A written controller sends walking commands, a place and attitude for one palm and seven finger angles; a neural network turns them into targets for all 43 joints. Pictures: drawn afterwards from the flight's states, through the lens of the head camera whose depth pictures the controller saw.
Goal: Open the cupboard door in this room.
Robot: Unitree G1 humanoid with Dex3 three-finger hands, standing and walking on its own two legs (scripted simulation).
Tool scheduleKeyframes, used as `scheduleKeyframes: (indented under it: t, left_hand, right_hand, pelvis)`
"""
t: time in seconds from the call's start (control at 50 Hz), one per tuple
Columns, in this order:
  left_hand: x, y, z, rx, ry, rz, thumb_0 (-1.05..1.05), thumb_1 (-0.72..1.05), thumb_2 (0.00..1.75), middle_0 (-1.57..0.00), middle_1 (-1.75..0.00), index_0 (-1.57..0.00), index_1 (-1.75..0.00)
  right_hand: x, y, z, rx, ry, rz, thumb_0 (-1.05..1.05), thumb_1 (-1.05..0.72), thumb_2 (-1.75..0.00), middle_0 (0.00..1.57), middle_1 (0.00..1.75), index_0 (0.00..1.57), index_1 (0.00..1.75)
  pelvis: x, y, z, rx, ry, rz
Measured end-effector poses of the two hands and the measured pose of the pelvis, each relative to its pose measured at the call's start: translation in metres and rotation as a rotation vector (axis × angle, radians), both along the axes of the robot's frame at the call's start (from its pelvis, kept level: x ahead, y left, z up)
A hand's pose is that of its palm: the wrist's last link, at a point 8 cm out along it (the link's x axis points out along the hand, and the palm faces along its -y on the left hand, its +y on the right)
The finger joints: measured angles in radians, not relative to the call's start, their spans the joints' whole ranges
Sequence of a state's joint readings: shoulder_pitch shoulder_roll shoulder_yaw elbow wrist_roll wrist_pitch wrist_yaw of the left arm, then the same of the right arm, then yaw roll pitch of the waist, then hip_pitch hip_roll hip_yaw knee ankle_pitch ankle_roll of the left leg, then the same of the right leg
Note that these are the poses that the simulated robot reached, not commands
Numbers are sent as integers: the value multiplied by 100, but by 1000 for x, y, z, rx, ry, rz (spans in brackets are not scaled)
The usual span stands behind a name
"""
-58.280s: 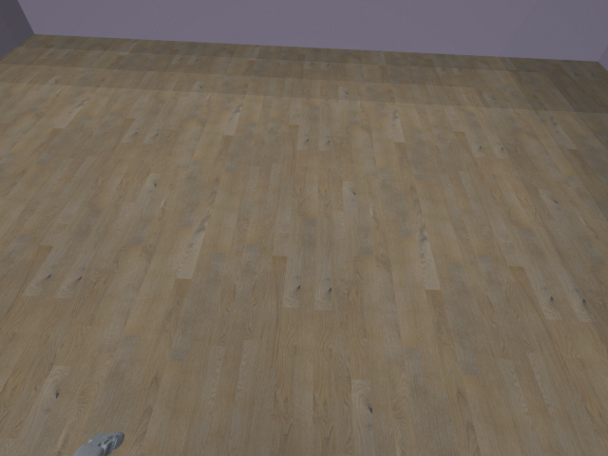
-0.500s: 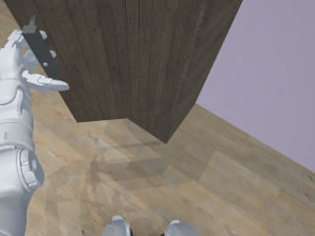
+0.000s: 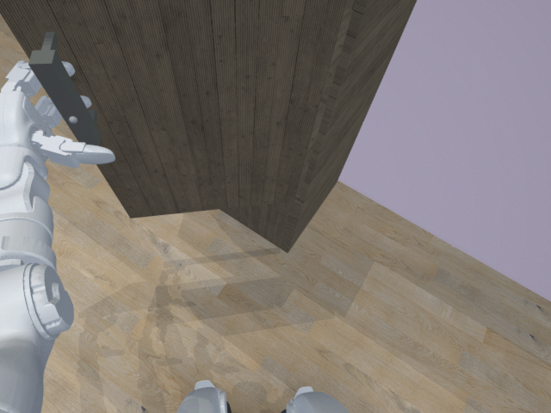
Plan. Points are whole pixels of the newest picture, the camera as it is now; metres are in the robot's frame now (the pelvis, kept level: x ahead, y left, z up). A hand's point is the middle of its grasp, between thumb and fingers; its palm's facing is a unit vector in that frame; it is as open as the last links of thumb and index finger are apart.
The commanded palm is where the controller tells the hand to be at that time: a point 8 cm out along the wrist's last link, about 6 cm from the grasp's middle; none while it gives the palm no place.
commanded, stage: slide the fingers in behind the handle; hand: left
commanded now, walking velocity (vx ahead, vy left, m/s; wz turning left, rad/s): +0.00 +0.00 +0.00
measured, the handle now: (72, 93) +0.55 +0.25 +0.10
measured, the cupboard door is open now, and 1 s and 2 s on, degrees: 43 43 81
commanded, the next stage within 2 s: close the thumb around the handle in 0.06 s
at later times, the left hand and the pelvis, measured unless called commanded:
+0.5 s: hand (75, 118) +0.51 +0.24 +0.10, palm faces +0.11 -0.99 +0.01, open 10.7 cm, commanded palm +0.48 +0.28 +0.10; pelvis +0.00 +0.01 +0.00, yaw +0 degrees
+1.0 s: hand (84, 120) +0.50 +0.22 +0.10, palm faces +0.11 -0.99 +0.01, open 6.0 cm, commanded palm +0.47 +0.27 +0.10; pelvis -0.01 +0.01 +0.00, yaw +0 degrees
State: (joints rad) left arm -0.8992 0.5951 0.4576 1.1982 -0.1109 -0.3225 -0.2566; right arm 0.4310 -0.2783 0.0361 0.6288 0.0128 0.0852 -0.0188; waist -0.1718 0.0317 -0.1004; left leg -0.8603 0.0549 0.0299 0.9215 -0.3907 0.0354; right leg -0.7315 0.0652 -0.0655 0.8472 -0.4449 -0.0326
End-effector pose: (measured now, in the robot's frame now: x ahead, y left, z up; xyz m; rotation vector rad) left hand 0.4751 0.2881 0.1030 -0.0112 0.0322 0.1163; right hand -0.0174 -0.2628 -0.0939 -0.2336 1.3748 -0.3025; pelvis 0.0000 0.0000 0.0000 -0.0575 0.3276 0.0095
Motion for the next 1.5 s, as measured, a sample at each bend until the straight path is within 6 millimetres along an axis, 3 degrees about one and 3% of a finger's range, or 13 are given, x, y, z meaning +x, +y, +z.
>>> scheduleKeyframes:
  t: [0.22, 0.32, 0.76, 1.18, 1.34, 1.5]
  left_hand:
    - [2, 0, -5, -8, -3, -19, -1, -49, 30, -30, -120, -30, -120]
    - [5, -1, -4, -11, -19, -14, -1, -39, 34, -31, -121, -31, -121]
    - [0, -9, 0, 2, -19, -38, 0, 63, 78, -38, -132, -39, -132]
    - [-10, -17, -1, 7, -27, -1, 0, 69, 79, -32, -135, -33, -135]
    - [-41, -23, -2, 11, -40, -22, -1, 69, 73, -32, -134, -32, -133]
    - [-106, -50, -4, -36, -63, 12, 0, 66, 71, -31, -133, -31, -128]
  right_hand:
    - [10, 2, -1, -14, -14, 26, 0, -90, -90, 21, 30, 21, 30]
    - [11, 5, 0, -17, -21, 24, 0, -90, -90, 21, 30, 21, 30]
    - [3, 14, -3, 9, -12, 13, 0, -90, -90, 21, 30, 21, 30]
    - [-1, 3, -3, 15, -22, -1, 0, -90, -90, 21, 30, 21, 30]
    - [35, 5, 0, 50, -121, 2, 1, -90, -90, 21, 30, 21, 30]
    - [114, 12, 12, 97, -356, 83, 1, -90, -90, 20, 30, 20, 29]
  pelvis:
    - [-2, 6, -2, -8, 5, 11]
    - [-1, 8, -3, -9, 9, 6]
    - [-2, 12, -2, -9, -7, 5]
    - [-3, 3, 0, 4, -12, -9]
    - [10, 2, 8, 16, -49, -20]
    - [20, 3, 16, 30, -103, -27]
